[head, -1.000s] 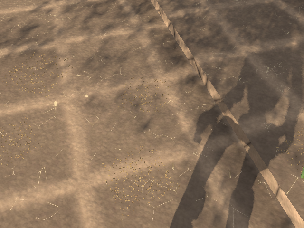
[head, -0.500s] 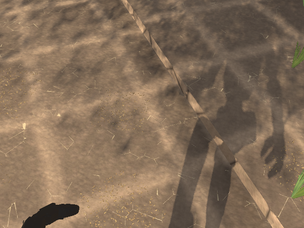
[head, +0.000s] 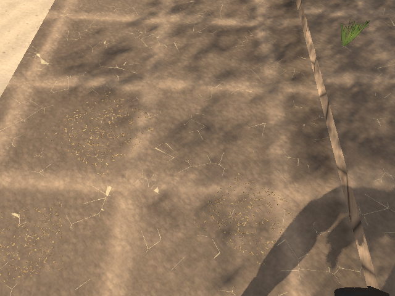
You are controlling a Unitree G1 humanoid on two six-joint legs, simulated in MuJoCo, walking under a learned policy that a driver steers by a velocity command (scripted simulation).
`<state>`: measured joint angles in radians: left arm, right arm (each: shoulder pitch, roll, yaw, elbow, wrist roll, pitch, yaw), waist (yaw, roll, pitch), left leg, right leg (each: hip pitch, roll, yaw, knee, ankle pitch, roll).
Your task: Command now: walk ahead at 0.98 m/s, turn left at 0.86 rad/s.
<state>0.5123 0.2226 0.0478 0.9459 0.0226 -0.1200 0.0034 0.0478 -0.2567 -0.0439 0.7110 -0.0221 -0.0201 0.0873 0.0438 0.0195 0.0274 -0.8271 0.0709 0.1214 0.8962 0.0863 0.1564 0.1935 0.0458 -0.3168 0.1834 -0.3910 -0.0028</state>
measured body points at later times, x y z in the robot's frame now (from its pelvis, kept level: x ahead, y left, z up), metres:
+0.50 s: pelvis +0.46 +0.04 +0.00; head +0.50 +0.06 +0.45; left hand +0.64 +0.33 -0.05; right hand +0.56 -0.25 -0.12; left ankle +0.25 +0.02 -0.72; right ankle +0.73 -0.03 -0.69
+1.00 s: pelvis +0.84 +0.26 -0.01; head +0.86 +0.29 +0.44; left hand +0.58 +0.36 -0.14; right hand +1.17 +0.31 -0.06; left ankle +0.90 +0.41 -0.73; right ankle +0.74 -0.01 -0.70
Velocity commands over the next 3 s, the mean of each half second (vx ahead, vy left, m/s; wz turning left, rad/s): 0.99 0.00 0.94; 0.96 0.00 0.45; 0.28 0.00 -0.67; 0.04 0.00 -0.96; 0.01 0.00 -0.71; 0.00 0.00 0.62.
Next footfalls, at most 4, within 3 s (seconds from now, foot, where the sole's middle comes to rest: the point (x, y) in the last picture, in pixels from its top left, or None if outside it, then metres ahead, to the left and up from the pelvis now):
0.12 left None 0.29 0.04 -0.76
0.54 right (211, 219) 0.76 0.01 -0.76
1.00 left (104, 179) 0.92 0.44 -0.76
1.42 right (125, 130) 1.19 0.40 -0.76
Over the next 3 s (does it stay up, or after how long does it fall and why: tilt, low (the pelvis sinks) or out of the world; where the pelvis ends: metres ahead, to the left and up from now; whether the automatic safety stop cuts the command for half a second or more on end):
stays up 1.06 0.49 0.01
